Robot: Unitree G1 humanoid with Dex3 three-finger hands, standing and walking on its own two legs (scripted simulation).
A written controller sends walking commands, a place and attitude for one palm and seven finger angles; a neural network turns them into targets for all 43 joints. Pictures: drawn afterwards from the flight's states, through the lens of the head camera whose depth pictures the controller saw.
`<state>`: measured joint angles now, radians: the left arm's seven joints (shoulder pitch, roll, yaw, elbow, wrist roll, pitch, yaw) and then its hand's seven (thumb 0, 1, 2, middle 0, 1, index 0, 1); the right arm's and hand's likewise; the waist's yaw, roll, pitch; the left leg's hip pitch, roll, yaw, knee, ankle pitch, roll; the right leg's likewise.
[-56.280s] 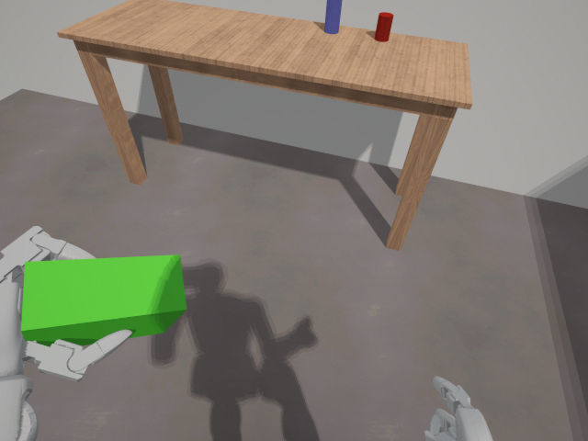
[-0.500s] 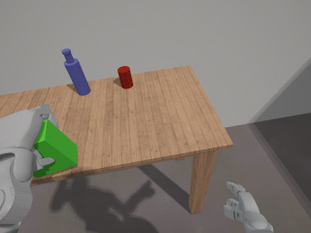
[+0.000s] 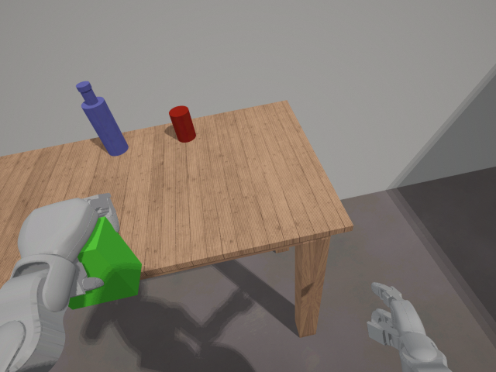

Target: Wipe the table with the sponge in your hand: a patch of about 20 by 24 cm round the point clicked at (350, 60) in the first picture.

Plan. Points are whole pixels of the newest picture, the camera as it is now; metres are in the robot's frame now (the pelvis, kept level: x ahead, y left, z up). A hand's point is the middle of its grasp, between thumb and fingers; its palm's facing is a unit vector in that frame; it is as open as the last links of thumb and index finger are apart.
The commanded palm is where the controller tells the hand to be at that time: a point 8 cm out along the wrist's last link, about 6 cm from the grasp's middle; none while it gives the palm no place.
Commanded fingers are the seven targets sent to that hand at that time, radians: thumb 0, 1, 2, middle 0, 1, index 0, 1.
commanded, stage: move the sponge above the wiping area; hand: left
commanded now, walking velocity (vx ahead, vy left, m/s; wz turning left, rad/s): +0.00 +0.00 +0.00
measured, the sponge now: (95, 272) +0.22 +0.29 +0.07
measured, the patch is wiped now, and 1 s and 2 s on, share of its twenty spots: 0.00 0.00 0.00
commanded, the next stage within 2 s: none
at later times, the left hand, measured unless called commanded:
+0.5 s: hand (93, 247) +0.24 +0.28 +0.11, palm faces -0.10 -0.02 -0.99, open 10.1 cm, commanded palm +0.23 +0.31 +0.20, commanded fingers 0.00 0.10 1.30 -1.20 -1.60 -1.20 -1.60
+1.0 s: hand (106, 221) +0.29 +0.29 +0.11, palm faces +0.02 -0.02 -1.00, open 10.1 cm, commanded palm +0.26 +0.31 +0.18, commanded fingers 0.00 0.10 1.30 -1.20 -1.60 -1.20 -1.60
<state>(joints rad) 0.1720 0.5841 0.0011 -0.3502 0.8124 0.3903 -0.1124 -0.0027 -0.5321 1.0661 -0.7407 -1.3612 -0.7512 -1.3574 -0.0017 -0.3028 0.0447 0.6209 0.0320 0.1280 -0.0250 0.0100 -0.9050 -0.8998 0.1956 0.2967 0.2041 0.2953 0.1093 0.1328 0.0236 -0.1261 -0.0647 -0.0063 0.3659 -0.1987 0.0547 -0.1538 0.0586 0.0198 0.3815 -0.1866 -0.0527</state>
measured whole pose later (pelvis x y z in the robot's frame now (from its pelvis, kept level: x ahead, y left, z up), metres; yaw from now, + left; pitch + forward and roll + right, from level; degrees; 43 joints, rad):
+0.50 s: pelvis +0.00 -0.02 +0.00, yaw +0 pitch -2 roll +0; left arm 0.12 0.69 0.09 -0.12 0.78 0.11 -0.14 0.00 -0.54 1.06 -0.75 -1.36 -0.76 -1.36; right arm 0.06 -0.31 0.02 0.65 0.03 0.08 -0.10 0.01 -0.91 -0.90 0.19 0.30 0.20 0.30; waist 0.10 0.09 0.05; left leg -0.15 -0.03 -0.01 0.43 -0.24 0.02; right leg -0.17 0.09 0.01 0.42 -0.21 -0.09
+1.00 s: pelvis +0.01 +0.01 +0.00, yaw +0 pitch +0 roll +0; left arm -0.04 0.60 -0.02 -0.04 0.88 0.10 -0.03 0.00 -0.53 1.06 -0.75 -1.36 -0.76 -1.36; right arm 0.06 -0.26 0.02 0.66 0.03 0.10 -0.07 0.01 -0.91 -0.90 0.20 0.30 0.20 0.30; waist 0.10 0.08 0.01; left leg -0.17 -0.07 0.00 0.40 -0.23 0.06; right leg -0.18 0.06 0.02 0.40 -0.21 -0.05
